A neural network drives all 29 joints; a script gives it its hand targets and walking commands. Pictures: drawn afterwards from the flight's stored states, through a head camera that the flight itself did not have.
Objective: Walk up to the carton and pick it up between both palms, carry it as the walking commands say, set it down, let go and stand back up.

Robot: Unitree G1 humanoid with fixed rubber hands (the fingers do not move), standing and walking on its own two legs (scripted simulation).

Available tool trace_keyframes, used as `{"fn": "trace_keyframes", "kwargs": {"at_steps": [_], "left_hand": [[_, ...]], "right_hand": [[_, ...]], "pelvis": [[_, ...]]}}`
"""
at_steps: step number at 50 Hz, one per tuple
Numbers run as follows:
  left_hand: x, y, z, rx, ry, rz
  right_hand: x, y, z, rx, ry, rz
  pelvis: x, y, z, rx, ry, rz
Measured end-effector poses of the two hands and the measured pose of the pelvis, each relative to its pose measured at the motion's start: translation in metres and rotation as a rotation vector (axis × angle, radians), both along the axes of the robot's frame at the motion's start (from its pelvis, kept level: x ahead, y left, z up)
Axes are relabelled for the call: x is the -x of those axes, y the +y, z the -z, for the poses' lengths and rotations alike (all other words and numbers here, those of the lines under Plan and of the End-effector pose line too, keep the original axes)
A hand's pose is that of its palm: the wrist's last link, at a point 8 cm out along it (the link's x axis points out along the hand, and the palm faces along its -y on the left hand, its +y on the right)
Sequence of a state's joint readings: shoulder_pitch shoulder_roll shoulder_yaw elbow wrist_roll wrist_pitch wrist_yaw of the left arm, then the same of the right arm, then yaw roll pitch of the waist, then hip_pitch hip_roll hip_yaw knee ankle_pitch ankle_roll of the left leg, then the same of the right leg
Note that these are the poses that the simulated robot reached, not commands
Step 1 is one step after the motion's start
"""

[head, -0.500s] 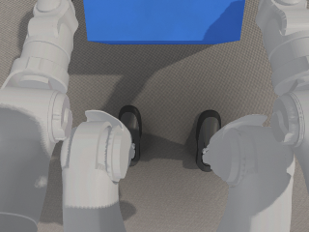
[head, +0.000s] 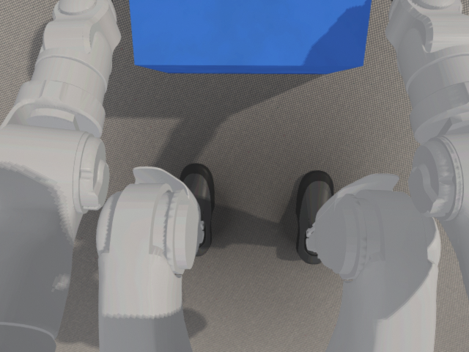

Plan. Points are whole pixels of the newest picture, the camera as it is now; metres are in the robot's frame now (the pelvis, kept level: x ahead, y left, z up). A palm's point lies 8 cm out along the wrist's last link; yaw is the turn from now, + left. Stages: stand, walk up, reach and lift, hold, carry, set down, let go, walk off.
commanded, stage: reach and lift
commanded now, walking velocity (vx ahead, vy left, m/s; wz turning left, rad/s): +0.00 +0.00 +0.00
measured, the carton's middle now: (248, 4) +0.54 +0.03 -0.27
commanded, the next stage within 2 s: none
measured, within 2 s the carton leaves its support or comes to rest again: leaves its support in 0.36 s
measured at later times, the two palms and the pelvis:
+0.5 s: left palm out of the picture +0.54 +0.21 -0.16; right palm out of the picture +0.55 -0.16 -0.16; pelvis +0.00 +0.00 +0.00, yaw +0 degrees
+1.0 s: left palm out of the picture +0.54 +0.22 -0.09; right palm out of the picture +0.56 -0.16 -0.09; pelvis +0.01 +0.00 +0.03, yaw +0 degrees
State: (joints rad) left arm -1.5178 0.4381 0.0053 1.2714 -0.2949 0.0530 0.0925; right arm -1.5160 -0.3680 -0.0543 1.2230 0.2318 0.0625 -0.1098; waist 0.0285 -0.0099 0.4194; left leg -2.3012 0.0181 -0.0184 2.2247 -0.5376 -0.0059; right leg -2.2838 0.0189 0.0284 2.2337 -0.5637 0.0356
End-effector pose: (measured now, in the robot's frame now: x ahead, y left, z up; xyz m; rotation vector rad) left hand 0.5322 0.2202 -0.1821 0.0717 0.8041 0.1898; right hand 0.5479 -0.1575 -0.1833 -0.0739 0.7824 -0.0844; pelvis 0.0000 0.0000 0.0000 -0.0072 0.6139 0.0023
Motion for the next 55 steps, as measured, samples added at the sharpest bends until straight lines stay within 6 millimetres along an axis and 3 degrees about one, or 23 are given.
{"fn": "trace_keyframes", "kwargs": {"at_steps": [18, 32, 55], "left_hand": [[0.003, -0.005, -0.003, 0.018, -0.005, 0.005], [-0.007, -0.006, -0.049, 0.020, -0.066, -0.007], [-0.003, -0.004, -0.098, 0.027, -0.083, -0.002]], "right_hand": [[0.002, -0.005, -0.005, 0.004, -0.007, 0.028], [-0.010, -0.005, -0.053, 0.009, -0.069, 0.045], [-0.008, -0.003, -0.106, 0.004, -0.090, 0.055]], "pelvis": [[-0.002, 0.000, 0.002, -0.002, -0.004, 0.001], [0.000, -0.004, -0.008, -0.004, 0.047, 0.001], [-0.007, -0.001, -0.041, 0.006, 0.170, -0.001]]}}
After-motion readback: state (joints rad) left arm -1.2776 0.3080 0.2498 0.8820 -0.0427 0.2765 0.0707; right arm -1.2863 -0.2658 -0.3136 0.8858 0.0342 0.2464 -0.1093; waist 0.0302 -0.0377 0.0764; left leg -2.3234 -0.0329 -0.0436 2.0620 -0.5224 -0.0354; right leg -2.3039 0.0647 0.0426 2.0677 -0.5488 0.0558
